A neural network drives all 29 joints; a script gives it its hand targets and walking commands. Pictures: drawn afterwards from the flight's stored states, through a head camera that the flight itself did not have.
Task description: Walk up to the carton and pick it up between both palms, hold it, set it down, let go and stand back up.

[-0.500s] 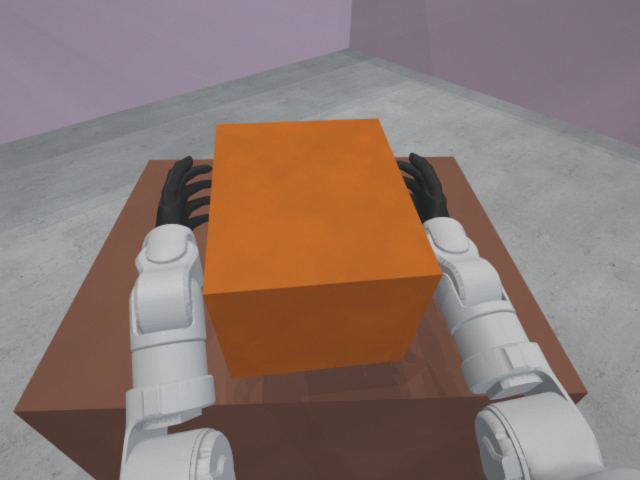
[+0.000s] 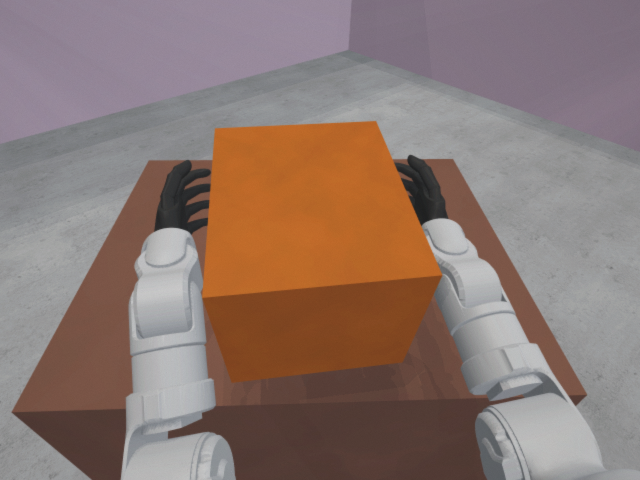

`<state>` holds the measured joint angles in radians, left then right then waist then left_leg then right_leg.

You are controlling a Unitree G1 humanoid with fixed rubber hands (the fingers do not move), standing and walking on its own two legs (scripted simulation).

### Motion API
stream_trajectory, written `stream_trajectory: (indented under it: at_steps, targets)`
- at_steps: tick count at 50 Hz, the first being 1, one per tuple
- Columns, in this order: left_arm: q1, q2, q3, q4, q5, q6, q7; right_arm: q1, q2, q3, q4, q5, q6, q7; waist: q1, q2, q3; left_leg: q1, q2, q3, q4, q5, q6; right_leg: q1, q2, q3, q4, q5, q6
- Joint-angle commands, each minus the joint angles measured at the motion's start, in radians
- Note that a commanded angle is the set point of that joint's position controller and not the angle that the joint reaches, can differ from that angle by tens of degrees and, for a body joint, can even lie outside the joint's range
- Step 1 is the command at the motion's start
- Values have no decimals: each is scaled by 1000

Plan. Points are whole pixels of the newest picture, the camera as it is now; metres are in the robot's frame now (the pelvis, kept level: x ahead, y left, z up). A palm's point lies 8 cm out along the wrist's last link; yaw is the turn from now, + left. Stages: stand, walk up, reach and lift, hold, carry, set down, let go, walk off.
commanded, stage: hold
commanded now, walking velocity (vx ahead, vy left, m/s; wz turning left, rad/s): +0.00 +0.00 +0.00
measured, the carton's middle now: (308, 244) +0.36 +0.00 +0.15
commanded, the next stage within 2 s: none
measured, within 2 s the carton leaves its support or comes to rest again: neither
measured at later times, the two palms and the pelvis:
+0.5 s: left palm (179, 229) +0.35 +0.15 +0.19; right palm (431, 221) +0.36 -0.15 +0.17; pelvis +0.00 +0.00 +0.00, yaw +0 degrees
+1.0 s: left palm (178, 227) +0.36 +0.15 +0.19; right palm (430, 219) +0.36 -0.15 +0.17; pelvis +0.00 +0.00 +0.00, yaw +0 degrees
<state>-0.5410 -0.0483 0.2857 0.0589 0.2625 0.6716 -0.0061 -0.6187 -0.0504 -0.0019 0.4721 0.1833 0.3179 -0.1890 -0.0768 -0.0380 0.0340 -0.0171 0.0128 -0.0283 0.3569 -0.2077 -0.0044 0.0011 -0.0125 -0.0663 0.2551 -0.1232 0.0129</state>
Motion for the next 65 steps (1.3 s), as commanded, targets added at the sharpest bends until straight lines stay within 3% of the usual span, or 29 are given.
stream_trajectory:
  at_steps: [1, 7, 9, 13, 17, 18, 23, 25, 27, 30, 33, 34, 36, 39, 43, 47, 49, 53, 55, 59, 62, 63, 65]
  targets:
    - [-625, -542, -539, -43, -127, -47, -150, -728, 582, 359, -316, 64, -60, 97, -15, 79, -366, 39, -54, 34, -39, 280, -47, 117, 69, -12, -7, 122, 8]
    - [-672, -550, -540, -57, -131, -62, -151, -744, 598, 357, -292, 65, -64, 97, -22, 74, -387, 48, -53, 26, -40, 292, -53, 108, 74, -17, -2, 128, 13]
    - [-629, -542, -519, -26, -117, -56, -151, -762, 596, 371, -320, 68, -72, 97, 0, 60, -412, 42, -60, 33, -35, 292, -40, 134, 71, -10, 0, 155, 14]
    - [-658, -548, -556, -99, -148, -72, -144, -768, 615, 409, -369, 87, -74, 86, -7, 53, -475, 54, -64, 28, -10, 357, -43, 166, 76, -8, 21, 244, 21]
    - [-611, -546, -538, -61, -122, -52, -145, -718, 593, 379, -310, 73, -62, 91, -13, 75, -366, 29, -55, 28, -36, 302, -47, 123, 73, -11, 1, 151, 7]
    - [-618, -547, -550, -99, -130, -54, -144, -706, 594, 385, -324, 81, -66, 95, -14, 75, -409, 50, -53, 29, -31, 328, -51, 130, 76, -12, 7, 172, 7]
    - [-640, -526, -543, -77, -142, -61, -158, -738, 614, 401, -356, 77, -59, 76, -14, 37, -421, 25, -69, 35, -28, 299, -33, 173, 65, -4, 11, 232, 26]
    - [-629, -537, -558, -115, -139, -64, -153, -690, 621, 401, -346, 85, -58, 81, -21, 67, -413, 41, -64, 28, -31, 331, -44, 164, 71, -8, 19, 239, 22]
    - [-642, -546, -566, -90, -150, -61, -150, -759, 614, 401, -391, 84, -69, 84, -8, 64, -430, 36, -63, 31, -29, 305, -40, 139, 73, -9, 8, 187, 16]
    - [-633, -529, -554, -98, -136, -59, -144, -723, 603, 405, -343, 88, -60, 86, -7, 69, -413, 51, -59, 29, -25, 331, -46, 135, 76, -9, 13, 195, 12]
    - [-668, -547, -546, -88, -132, -52, -149, -732, 595, 359, -309, 71, -58, 97, -18, 81, -383, 41, -55, 30, -47, 260, -45, 97, 71, -14, -4, 95, 8]
    - [-655, -525, -515, -31, -120, -47, -155, -747, 593, 350, -294, 61, -56, 97, -8, 59, -343, 15, -59, 38, -55, 223, -33, 99, 65, -12, -13, 78, 11]
    - [-675, -544, -536, -47, -140, -55, -156, -777, 607, 352, -327, 56, -67, 97, -17, 51, -400, 31, -58, 34, -43, 245, -31, 116, 66, -11, -5, 124, 14]
    - [-651, -537, -501, -2, -124, -59, -157, -773, 617, 357, -311, 52, -66, 93, 0, 38, -392, 4, -63, 40, -53, 211, -18, 132, 63, -8, -4, 120, 21]
    - [-645, -556, -554, -87, -139, -65, -151, -746, 610, 390, -342, 84, -72, 86, -16, 77, -437, 66, -60, 26, -15, 365, -54, 148, 76, -16, 14, 226, 18]
    - [-652, -534, -506, -34, -113, -52, -156, -743, 594, 353, -286, 64, -60, 94, -5, 55, -359, 12, -59, 37, -55, 237, -36, 119, 67, -13, -4, 97, 10]
    - [-672, -552, -537, -86, -131, -57, -152, -736, 594, 351, -295, 68, -69, 101, -20, 79, -413, 50, -55, 33, -39, 290, -48, 118, 74, -16, 2, 125, 9]
    - [-658, -548, -553, -108, -144, -67, -147, -738, 615, 393, -352, 78, -71, 88, -17, 57, -458, 67, -60, 30, -18, 345, -46, 149, 77, -13, 19, 216, 21]
    - [-639, -538, -536, -53, -126, -53, -149, -746, 594, 377, -340, 73, -65, 88, -11, 62, -392, 37, -60, 31, -34, 299, -46, 132, 75, -16, 3, 160, 18]
    - [-648, -552, -590, -110, -153, -60, -141, -749, 588, 398, -376, 91, -70, 88, -25, 95, -443, 74, -58, 25, -7, 374, -64, 130, 80, -11, 12, 210, 9]
    - [-626, -522, -500, -19, -106, -46, -149, -717, 587, 355, -276, 56, -48, 94, -8, 47, -320, 5, -56, 31, -60, 220, -33, 106, 69, -11, -10, 88, 10]
    - [-632, -531, -494, -22, -113, -45, -154, -750, 598, 356, -313, 56, -60, 97, 4, 36, -352, -12, -56, 37, -66, 204, -25, 126, 69, -11, -7, 88, 12]
    - [-645, -551, -542, -65, -138, -52, -153, -759, 601, 373, -349, 70, -72, 97, -12, 69, -427, 34, -58, 33, -39, 282, -44, 148, 72, -10, 8, 160, 14]
